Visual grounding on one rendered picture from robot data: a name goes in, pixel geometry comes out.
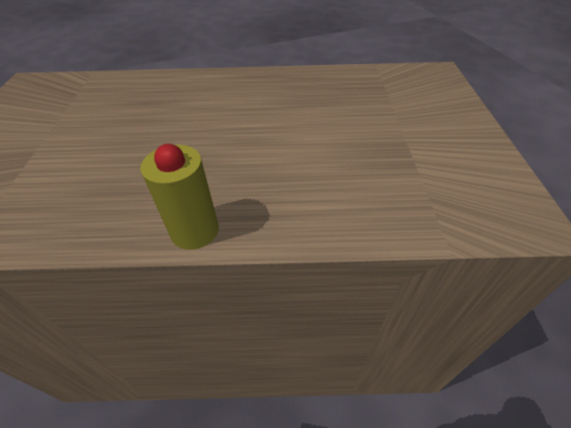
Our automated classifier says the bottle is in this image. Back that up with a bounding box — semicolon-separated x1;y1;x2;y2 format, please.
141;144;219;250

